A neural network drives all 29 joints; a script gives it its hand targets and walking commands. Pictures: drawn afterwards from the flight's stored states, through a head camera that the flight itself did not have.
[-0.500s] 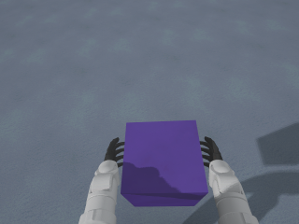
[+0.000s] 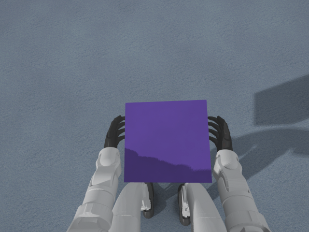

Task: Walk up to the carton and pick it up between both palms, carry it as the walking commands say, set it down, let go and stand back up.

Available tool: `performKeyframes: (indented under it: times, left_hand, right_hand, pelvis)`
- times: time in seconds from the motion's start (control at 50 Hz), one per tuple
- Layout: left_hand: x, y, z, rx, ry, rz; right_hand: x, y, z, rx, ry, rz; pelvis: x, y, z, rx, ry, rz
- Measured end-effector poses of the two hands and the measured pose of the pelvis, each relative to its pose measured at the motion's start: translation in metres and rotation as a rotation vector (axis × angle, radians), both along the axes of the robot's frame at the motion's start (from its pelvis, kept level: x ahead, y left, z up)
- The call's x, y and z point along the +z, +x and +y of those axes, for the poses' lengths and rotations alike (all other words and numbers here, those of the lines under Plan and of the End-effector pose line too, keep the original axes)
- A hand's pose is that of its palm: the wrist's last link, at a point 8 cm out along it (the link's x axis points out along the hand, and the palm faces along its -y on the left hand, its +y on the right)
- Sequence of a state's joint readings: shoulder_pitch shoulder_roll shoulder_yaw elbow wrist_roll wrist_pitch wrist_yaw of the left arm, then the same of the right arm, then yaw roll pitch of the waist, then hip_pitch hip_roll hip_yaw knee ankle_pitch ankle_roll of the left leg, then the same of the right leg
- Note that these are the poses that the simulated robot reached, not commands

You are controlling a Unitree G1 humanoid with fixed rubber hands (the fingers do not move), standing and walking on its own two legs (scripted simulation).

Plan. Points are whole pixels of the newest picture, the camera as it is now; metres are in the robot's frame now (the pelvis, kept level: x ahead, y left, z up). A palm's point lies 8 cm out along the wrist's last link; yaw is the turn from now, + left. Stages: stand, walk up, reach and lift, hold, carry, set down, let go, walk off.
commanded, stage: set down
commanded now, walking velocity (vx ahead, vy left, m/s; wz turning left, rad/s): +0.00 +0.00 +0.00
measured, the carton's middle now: (167, 142) +0.33 +0.00 -0.17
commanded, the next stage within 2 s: none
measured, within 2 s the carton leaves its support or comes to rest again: neither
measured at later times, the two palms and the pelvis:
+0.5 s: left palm (120, 146) +0.33 +0.16 -0.22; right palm (206, 143) +0.34 -0.13 -0.21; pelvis -0.02 +0.02 -0.04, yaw +2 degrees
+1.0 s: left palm (125, 133) +0.39 +0.16 -0.28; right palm (202, 128) +0.40 -0.13 -0.26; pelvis -0.06 +0.01 -0.13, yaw +5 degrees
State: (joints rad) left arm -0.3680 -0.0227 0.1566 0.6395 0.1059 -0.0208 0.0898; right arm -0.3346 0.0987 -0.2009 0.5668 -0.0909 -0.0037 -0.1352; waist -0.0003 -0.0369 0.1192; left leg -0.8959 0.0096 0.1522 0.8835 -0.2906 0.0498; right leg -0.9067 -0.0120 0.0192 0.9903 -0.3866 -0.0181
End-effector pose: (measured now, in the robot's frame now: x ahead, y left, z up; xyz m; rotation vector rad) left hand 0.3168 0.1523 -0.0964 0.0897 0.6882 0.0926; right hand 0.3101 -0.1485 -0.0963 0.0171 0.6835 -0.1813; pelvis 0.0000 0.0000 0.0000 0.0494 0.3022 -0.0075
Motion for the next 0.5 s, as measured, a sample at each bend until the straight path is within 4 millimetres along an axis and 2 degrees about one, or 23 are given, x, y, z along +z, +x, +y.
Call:
performKeyframes:
  times: [0.12,0.22,0.28,0.36,0.44,0.5]
  left_hand:
    - [-0.027,-0.006,0.006,0.013,-0.007,0.049]
    - [-0.031,0.014,0.002,0.019,-0.033,0.019]
    - [-0.042,0.024,0.002,0.032,-0.028,0.022]
    - [-0.069,0.026,0.005,0.045,-0.025,0.043]
    - [-0.102,0.018,0.007,0.067,-0.016,0.083]
    - [-0.121,0.012,0.007,0.090,-0.018,0.107]
  right_hand:
    - [-0.022,-0.004,0.005,-0.020,0.008,0.046]
    - [-0.019,0.021,0.005,-0.029,-0.020,-0.002]
    - [-0.026,0.032,0.008,-0.028,-0.051,-0.001]
    - [-0.055,0.037,0.011,-0.010,-0.074,0.031]
    - [-0.090,0.030,0.015,-0.015,-0.064,0.076]
    - [-0.112,0.025,0.017,-0.031,-0.047,0.095]
  pelvis:
    - [-0.003,-0.008,0.006,0.000,-0.009,-0.010]
    - [-0.006,-0.009,0.011,0.002,-0.016,0.013]
    - [-0.011,-0.010,0.014,0.004,-0.019,0.038]
    - [-0.022,-0.013,0.017,0.012,-0.023,0.100]
    - [-0.035,-0.016,0.017,0.026,-0.024,0.157]
    - [-0.042,-0.023,0.016,0.044,-0.024,0.132]
